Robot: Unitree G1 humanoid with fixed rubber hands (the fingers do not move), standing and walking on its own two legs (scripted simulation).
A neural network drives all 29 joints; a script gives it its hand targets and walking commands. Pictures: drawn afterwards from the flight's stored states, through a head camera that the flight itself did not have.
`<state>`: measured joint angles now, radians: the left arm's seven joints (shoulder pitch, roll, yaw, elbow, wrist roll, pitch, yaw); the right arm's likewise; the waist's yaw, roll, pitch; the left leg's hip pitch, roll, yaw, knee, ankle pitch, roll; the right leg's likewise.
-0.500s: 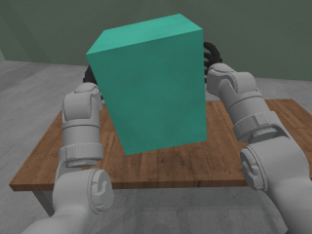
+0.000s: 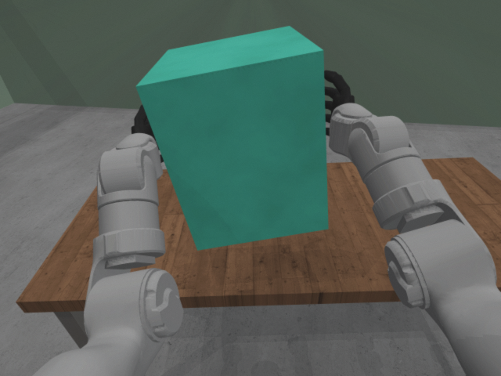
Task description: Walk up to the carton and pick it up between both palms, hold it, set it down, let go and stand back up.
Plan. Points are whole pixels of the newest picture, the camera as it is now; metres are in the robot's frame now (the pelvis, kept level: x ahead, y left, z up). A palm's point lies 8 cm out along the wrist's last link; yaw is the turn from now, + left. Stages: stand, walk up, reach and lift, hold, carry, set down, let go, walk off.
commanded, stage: hold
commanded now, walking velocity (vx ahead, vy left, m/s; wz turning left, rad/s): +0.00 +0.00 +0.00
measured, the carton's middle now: (244, 135) +0.40 +0.00 +0.27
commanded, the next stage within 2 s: none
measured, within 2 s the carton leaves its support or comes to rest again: neither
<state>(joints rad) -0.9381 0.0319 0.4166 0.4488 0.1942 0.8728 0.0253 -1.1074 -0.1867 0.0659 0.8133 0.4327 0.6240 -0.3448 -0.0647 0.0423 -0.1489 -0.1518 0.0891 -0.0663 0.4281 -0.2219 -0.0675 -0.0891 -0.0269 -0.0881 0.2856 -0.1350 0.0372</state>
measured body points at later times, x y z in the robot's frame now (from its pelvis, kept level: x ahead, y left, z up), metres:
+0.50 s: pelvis -0.01 +0.00 +0.00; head -0.09 +0.01 +0.44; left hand +0.38 +0.15 +0.27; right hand +0.39 -0.14 +0.30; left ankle +0.01 +0.16 -0.75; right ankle +0.01 -0.14 -0.75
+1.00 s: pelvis +0.00 +0.00 +0.00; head -0.09 +0.01 +0.44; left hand +0.39 +0.15 +0.27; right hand +0.39 -0.15 +0.29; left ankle +0.01 +0.16 -0.75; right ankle +0.01 -0.14 -0.75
